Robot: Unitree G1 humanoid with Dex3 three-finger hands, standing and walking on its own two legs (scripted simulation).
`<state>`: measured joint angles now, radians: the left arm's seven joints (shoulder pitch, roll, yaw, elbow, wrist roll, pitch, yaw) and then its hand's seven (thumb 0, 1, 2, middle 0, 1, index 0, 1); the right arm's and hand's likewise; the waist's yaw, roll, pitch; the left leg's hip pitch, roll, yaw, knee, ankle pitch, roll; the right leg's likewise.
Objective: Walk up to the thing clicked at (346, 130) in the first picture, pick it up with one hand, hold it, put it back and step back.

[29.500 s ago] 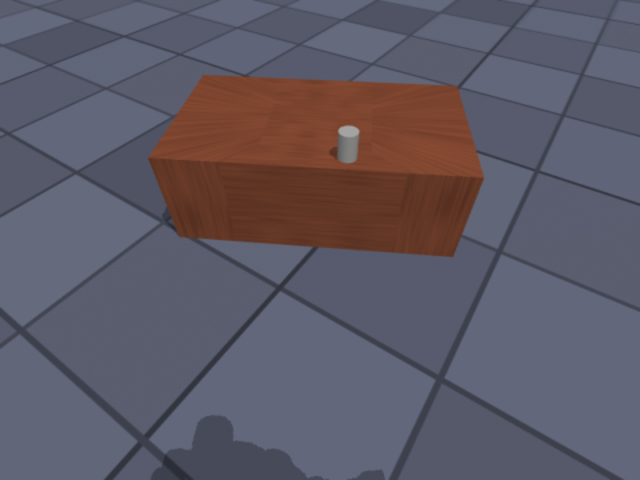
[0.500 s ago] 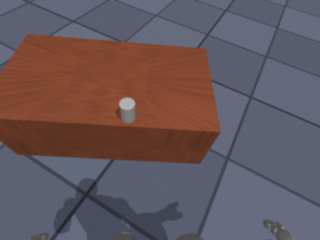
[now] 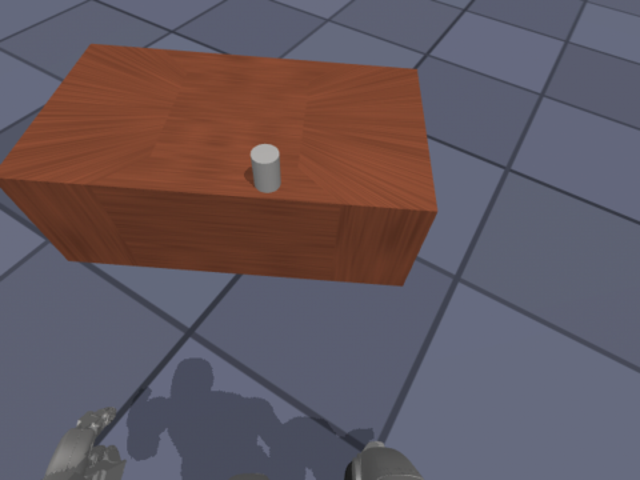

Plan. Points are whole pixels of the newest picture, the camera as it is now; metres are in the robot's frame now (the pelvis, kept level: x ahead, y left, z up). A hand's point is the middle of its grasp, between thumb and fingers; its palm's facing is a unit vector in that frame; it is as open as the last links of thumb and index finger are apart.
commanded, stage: step back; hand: left
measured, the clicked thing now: (266, 169) +0.85 +0.16 -0.28
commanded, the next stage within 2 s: stand in 1.52 s
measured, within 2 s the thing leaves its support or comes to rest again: neither
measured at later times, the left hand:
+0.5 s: hand out of the picture -0.11 +0.21 -0.12, palm faces -0.03 -0.91 -0.42, open 7.4 cm
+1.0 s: hand out of the picture -0.16 +0.19 -0.12, palm faces +0.07 -0.91 -0.41, open 7.4 cm
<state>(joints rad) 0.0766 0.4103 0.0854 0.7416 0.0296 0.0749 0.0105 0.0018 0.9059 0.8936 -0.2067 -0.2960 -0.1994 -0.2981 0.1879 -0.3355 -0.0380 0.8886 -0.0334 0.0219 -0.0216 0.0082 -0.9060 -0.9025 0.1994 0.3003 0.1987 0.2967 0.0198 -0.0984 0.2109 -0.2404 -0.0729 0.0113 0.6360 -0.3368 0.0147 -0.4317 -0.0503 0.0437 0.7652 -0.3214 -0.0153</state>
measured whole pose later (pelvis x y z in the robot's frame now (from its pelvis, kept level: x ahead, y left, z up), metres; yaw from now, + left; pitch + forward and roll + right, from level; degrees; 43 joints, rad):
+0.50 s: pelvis -0.16 -0.06 +0.01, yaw -2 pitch -1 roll +2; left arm 0.26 0.35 0.06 0.91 0.05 0.04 -0.01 0.00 0.90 0.89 -0.21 -0.30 -0.20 -0.30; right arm 0.16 -0.41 -0.05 0.87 -0.02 0.05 -0.02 0.01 -0.91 -0.90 0.20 0.30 0.20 0.30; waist 0.04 0.02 0.09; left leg -0.50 -0.08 -0.13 1.06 -0.45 -0.01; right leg -0.26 -0.03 0.04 0.63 -0.35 -0.01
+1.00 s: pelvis -0.19 -0.08 +0.01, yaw +2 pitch -3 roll +0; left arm 0.25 0.36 0.07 0.98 0.05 -0.04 -0.01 0.00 0.91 0.89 -0.21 -0.30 -0.20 -0.30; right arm 0.21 -0.38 -0.06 0.98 -0.04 0.03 0.02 0.01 -0.90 -0.90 0.20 0.30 0.20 0.30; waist 0.03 0.04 0.05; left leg -0.34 -0.02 -0.10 0.85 -0.48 0.01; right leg -0.24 0.01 -0.06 0.59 -0.31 -0.05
